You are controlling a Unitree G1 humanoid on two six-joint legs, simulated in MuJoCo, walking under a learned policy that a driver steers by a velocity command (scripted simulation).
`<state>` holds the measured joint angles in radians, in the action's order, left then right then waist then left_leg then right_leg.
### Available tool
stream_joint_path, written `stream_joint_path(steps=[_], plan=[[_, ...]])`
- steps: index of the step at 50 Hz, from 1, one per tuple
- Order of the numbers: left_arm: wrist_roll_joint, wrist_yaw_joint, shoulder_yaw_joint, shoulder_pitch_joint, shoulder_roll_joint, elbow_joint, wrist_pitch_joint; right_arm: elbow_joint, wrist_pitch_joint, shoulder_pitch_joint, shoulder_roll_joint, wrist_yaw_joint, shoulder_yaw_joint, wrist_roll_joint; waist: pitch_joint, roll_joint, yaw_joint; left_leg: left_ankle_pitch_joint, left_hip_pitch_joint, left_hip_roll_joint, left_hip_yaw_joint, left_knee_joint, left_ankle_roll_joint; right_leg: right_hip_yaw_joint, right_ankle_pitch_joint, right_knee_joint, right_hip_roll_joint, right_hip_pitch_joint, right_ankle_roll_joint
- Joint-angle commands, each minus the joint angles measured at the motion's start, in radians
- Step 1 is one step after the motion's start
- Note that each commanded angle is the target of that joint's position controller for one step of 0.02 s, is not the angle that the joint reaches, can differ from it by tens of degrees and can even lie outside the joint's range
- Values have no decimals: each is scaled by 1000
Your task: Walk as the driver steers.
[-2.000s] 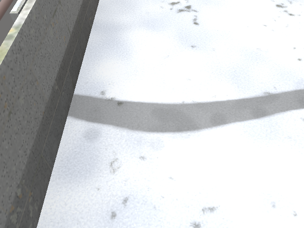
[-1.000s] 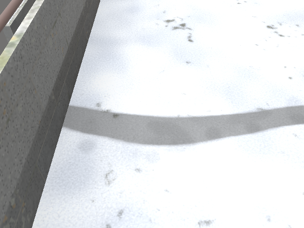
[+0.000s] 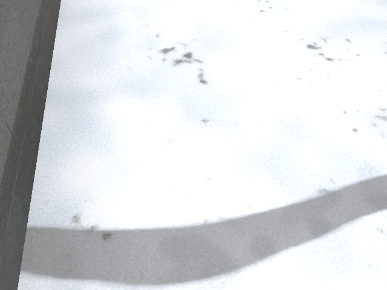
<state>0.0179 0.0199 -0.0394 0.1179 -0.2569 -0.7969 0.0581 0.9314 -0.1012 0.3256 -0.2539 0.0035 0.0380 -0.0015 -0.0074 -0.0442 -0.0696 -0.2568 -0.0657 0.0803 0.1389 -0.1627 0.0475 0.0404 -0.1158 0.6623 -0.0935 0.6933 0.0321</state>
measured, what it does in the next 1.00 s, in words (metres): walks ahead: right foot, then left foot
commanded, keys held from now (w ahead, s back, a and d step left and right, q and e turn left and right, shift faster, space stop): no key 1.00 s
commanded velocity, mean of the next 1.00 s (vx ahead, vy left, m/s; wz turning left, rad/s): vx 0.11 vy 0.00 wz -0.08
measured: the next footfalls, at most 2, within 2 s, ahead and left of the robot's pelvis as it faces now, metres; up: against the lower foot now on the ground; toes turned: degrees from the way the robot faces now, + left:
right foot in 0.10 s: +0.25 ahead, -0.12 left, +0.00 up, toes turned -4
left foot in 0.52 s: +0.27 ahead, +0.12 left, +0.00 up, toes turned -4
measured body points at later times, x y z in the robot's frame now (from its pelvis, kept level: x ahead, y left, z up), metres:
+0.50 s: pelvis +0.19 -0.03 +0.00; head +0.20 -0.04 +0.45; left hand +0.33 +0.21 -0.12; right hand +0.26 -0.30 -0.13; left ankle +0.24 +0.12 -0.73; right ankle +0.22 -0.12 -0.74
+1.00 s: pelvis +0.23 -0.01 +0.00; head +0.25 -0.01 +0.45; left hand +0.34 +0.25 -0.14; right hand +0.29 -0.27 -0.15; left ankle +0.23 +0.12 -0.74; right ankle +0.22 -0.12 -0.74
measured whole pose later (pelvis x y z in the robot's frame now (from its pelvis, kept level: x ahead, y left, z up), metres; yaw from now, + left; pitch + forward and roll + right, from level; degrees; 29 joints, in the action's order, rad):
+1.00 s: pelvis +0.23 -0.01 +0.00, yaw -4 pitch -1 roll +0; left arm 0.00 -0.03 -0.04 0.17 -0.24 -0.98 -0.02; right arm 1.07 -0.03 0.14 -0.22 -0.03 0.02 0.00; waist -0.04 0.00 -0.01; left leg -0.29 0.20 -0.02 -0.01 -0.51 -0.02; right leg -0.01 0.28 0.49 0.02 0.19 0.02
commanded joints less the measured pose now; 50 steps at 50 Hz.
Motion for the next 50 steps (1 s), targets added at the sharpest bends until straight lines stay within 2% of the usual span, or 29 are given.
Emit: stream_joint_path(steps=[1, 3, 4, 5, 6, 7, 8, 9, 10, 11, 12, 14, 17, 19, 23, 25, 26, 27, 28, 29, 30, 33, 35, 36, 39, 40, 50], plan=[[-8, 22, -1, -140, -38, 125, 11, -6, 11, 27, -142, -10, 23, 7, -97, 66, -9, 561, 7, -319, -45, -27, 109, -47, 59, -74, 28, 2, 23], [-18, 33, -12, -81, -65, 130, 15, -4, 27, 7, -174, -17, 25, 13, -34, 114, 37, 878, -25, -321, -40, -161, 86, -95, 154, -94, 88, -129, 48], [-20, 34, -29, 33, -100, 101, 18, -7, 36, -16, -189, -22, 26, 15, 34, 131, 99, 990, -24, -302, -31, -287, 65, -112, 146, -126, 126, -268, 65], [-17, 26, -54, 171, -153, 69, 22, -13, 41, -24, -197, -24, 24, 15, 115, 102, 170, 950, 36, -255, -8, -477, 25, -95, -17, -202, 138, -468, 95], [-37, 5, -77, 297, -254, 43, 10, -45, 26, 14, -156, -22, 3, -17, 273, -43, 184, 538, 304, -187, 2, -797, -21, 115, -505, -87, -57, -843, 175], [-42, -3, -62, 284, -264, 42, -1, -17, 8, 190, -35, 9, -40, -26, 483, -221, 85, -443, 607, -20, -105, -1153, -72, 512, -754, -104, -342, -1148, 401], [-37, -1, -49, 314, -183, 57, -12, 28, 1, 151, -153, 20, -7, 9, 559, -38, 159, -449, 595, -45, -287, -1231, -63, 524, -618, -166, -311, -1082, 392], [-25, -4, -40, 206, -168, 68, -12, -25, 6, 14, -167, 18, 2, 43, 358, -14, 143, -372, 677, -99, -250, -1202, -56, 369, -509, -216, -265, -933, 329], [-13, -8, -28, 114, -125, 76, -9, -39, 15, -50, -141, 4, -2, 35, 217, 64, 109, -288, 695, -144, -216, -1117, -64, 274, -391, -272, -209, -762, 274], [-14, -10, -17, 57, -97, 81, -6, -35, 31, -67, -133, -12, 3, 25, 140, 69, 77, -225, 639, -171, -210, -1048, -75, 215, -320, -324, -176, -614, 246], [-27, -9, -17, 36, -95, 77, -3, -33, 51, -43, -119, -20, 3, 17, 118, 24, 43, -175, 535, -183, -208, -1002, -86, 169, -289, -366, -148, -493, 235], [-41, -5, -18, 9, -98, 69, 6, -14, 74, 18, -78, -31, -1, 7, 114, -18, 5, -129, 432, -168, -188, -899, -107, 93, -305, -396, -114, -392, 244], [-41, -18, -20, 0, -108, 50, 4, -14, 84, -8, -75, -42, -1, -3, 135, -44, 7, -50, 392, -167, -186, -711, -121, 44, -260, -395, -95, -394, 235], [-40, -27, -21, 9, -118, 34, -6, -17, 92, -53, -87, -43, 3, -1, 133, -53, 29, 15, 371, -167, -186, -624, -121, 53, -73, -414, -93, -399, 222], [-32, -33, -11, 10, -101, 3, -24, -22, 96, -114, -100, -44, 14, 1, 63, -59, 45, 33, 331, -157, -182, -461, -101, 101, 292, -427, -88, -383, 192], [-18, -33, -1, 18, -74, -16, -30, -14, 85, -108, -95, -39, 13, -16, 39, -26, 24, 166, 241, -152, -172, -274, -76, 91, 371, -380, -44, -367, 125], [-23, -31, 5, 60, -57, -31, -29, -15, 78, -107, -120, -40, 14, -31, 41, 0, 40, 265, 199, -200, -224, -246, -60, 74, 381, -337, -2, -361, 79], [-31, -29, -2, 118, -64, -38, -29, -14, 77, -122, -188, -44, 27, -21, 27, 110, 96, 321, 205, -235, -240, -272, -35, 25, 422, -297, 67, -351, 44], [-33, -34, 0, 116, -55, -38, -34, 5, 79, -141, -173, -40, 29, -4, 22, 197, 99, 146, 287, -212, -237, -248, -13, -30, 389, -286, 108, -408, 17], [-32, -41, -3, 70, -75, -36, -42, 8, 76, -150, -121, -35, 18, -3, 6, 172, 75, 50, 350, -192, -237, -214, -19, -39, 347, -261, 106, -466, 7], [-25, -48, -7, 50, -80, -33, -52, 13, 69, -159, -105, -32, 12, -10, 9, 159, 73, 51, 366, -184, -229, -205, -32, -35, 306, -247, 97, -492, 12], [-26, -54, -12, 60, -87, -48, -71, 32, 49, -156, -108, -27, 10, -6, 36, 129, 65, 166, 314, -163, -203, -234, -44, -15, 195, -239, 76, -518, 26], [-21, -54, -14, 56, -86, -57, -71, 46, 49, -149, -109, -29, 9, -1, 50, 103, 57, 228, 283, -157, -194, -253, -42, -13, 145, -234, 72, -527, 27], [-30, -48, -14, 58, -83, -60, -62, 61, 50, -143, -106, -35, 8, 3, 55, 95, 64, 231, 278, -155, -193, -270, -41, -10, 145, -232, 73, -534, 18], [-22, -42, -15, 57, -77, -82, -56, 75, 57, -146, -108, -44, 7, 2, 49, 66, 57, 256, 261, -148, -186, -282, -39, -13, 119, -227, 74, -527, 11], [-26, -42, -17, 55, -80, -92, -59, 78, 56, -147, -94, -43, 3, -1, 46, 61, 52, 264, 258, -146, -179, -286, -38, -11, 118, -224, 74, -526, 8], [-22, -51, -19, 61, -86, -154, -72, 117, 62, -168, -87, -38, -1, 1, 18, 47, 60, 241, 268, -129, -166, -282, -38, -9, 125, -224, 70, -545, 2]])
